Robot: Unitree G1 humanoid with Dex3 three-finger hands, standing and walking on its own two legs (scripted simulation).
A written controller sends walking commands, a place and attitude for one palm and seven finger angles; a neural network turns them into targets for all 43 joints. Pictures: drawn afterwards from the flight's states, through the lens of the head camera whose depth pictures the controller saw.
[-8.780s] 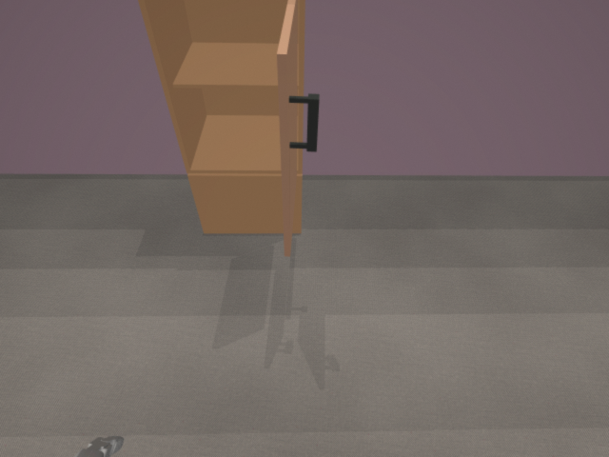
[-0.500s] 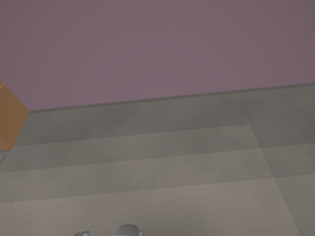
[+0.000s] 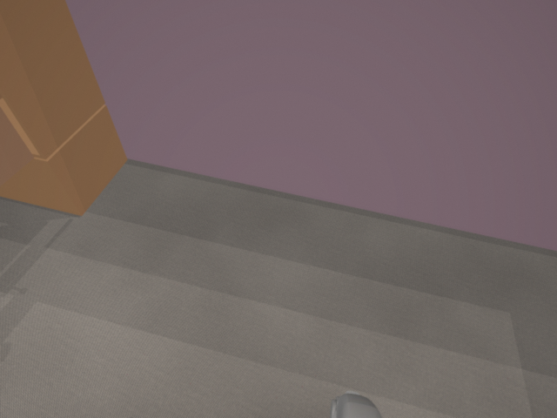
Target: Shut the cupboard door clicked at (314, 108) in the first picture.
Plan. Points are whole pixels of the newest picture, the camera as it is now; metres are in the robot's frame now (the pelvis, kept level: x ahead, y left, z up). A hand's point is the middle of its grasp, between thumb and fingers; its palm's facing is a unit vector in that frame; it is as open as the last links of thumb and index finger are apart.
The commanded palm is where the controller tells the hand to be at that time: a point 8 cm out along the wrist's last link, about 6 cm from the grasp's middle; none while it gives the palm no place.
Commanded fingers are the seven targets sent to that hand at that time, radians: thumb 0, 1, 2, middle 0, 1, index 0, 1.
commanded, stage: walk to a spot facing it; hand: left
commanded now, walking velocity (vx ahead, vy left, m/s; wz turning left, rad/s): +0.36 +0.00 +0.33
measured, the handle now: out of the picture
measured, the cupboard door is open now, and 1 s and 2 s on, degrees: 87 87 87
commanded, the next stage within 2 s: turn to face it in 1.22 s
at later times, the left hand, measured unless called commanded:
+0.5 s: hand (194, 396) +0.18 +0.15 -0.16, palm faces +0.26 -0.93 -0.24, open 7.3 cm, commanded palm none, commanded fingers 0.00 0.90 0.90 -0.20 -0.30 -0.20 -0.30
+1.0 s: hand (150, 296) +0.35 +0.27 -0.17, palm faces +0.40 -0.90 -0.16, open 7.4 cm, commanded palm none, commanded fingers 0.00 0.90 0.90 -0.20 -0.30 -0.20 -0.30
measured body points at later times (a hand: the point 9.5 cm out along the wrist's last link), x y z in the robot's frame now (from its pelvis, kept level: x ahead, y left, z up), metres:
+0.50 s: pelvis +0.20 -0.05 +0.00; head +0.21 -0.06 +0.45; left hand +0.17 +0.20 -0.14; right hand +0.32 -0.28 -0.15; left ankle +0.22 +0.11 -0.66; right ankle +0.22 -0.15 -0.74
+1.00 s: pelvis +0.38 +0.09 +0.00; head +0.37 +0.11 +0.45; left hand +0.33 +0.32 -0.16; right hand +0.51 -0.13 -0.13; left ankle +0.33 +0.13 -0.74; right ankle +0.48 -0.05 -0.65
